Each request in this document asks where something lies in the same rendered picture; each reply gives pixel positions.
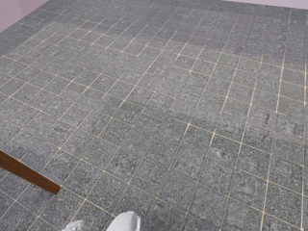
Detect robot left thigh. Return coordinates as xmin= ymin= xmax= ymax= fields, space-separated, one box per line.
xmin=106 ymin=212 xmax=141 ymax=231

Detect table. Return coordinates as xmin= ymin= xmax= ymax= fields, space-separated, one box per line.
xmin=0 ymin=150 xmax=61 ymax=195

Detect robot left hand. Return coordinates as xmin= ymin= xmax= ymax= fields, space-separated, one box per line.
xmin=62 ymin=219 xmax=85 ymax=231

